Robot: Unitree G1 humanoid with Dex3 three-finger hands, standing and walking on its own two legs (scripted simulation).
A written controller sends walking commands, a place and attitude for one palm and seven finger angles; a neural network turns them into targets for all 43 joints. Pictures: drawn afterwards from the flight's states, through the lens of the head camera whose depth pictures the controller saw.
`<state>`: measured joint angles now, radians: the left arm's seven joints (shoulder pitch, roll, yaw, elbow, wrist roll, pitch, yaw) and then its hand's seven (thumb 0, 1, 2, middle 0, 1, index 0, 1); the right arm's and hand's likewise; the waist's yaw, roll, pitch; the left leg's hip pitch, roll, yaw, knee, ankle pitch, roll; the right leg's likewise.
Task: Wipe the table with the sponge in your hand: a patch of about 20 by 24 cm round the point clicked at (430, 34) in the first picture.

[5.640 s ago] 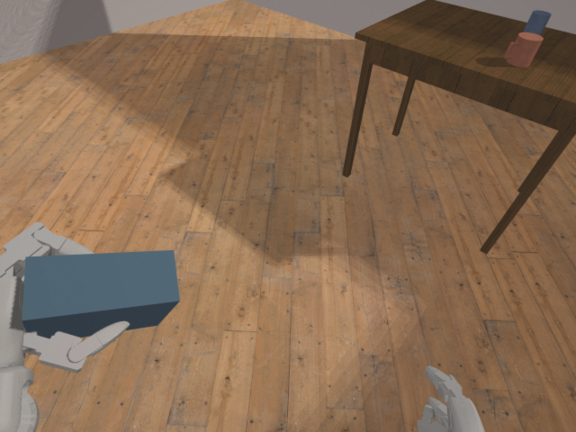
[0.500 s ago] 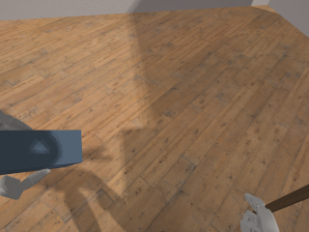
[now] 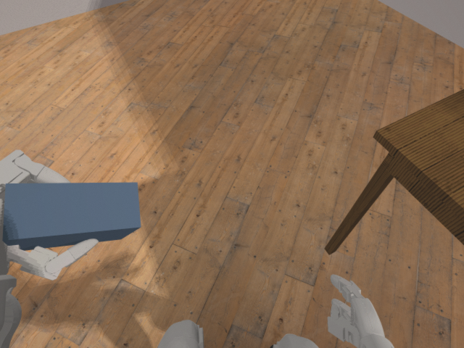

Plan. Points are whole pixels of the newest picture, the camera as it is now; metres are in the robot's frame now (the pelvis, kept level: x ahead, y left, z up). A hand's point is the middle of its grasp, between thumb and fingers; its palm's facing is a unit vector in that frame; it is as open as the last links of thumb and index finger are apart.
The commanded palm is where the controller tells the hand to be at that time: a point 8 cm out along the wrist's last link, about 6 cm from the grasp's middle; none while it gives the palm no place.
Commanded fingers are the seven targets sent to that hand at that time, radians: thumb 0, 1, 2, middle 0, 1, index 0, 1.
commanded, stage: turn to face it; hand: left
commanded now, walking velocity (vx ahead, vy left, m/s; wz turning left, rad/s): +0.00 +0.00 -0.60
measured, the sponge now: (94, 215) +0.26 +0.19 +0.15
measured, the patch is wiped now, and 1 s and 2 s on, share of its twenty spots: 0.00 0.00 0.00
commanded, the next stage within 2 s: none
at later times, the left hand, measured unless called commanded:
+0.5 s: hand (80, 247) +0.20 +0.17 +0.18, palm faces +0.19 -0.91 -0.37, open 10.1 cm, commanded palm +0.17 +0.21 +0.19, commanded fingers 0.00 0.10 1.30 -1.20 -1.60 -1.20 -1.60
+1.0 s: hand (222, 330) +0.13 +0.02 +0.19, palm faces -0.13 -0.85 -0.51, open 10.1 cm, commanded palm +0.12 +0.08 +0.19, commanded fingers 0.00 0.10 1.30 -1.20 -1.60 -1.20 -1.60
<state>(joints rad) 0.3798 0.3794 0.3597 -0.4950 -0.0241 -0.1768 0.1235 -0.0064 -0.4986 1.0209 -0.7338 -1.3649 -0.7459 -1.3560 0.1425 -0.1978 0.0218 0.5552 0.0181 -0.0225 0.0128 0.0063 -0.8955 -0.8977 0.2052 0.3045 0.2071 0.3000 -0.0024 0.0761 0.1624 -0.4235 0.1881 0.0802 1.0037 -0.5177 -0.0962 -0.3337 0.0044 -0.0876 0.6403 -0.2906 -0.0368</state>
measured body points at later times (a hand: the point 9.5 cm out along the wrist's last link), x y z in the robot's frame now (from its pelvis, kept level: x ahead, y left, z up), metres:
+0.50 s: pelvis -0.07 -0.01 +0.01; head -0.05 +0.00 +0.46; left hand +0.19 +0.22 +0.20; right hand +0.05 -0.25 -0.07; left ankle -0.01 +0.12 -0.72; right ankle -0.08 -0.13 -0.65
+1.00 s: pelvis -0.17 -0.06 +0.01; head -0.15 -0.10 +0.46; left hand +0.14 +0.06 +0.22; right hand -0.19 -0.38 -0.08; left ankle -0.09 +0.07 -0.67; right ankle -0.14 -0.15 -0.72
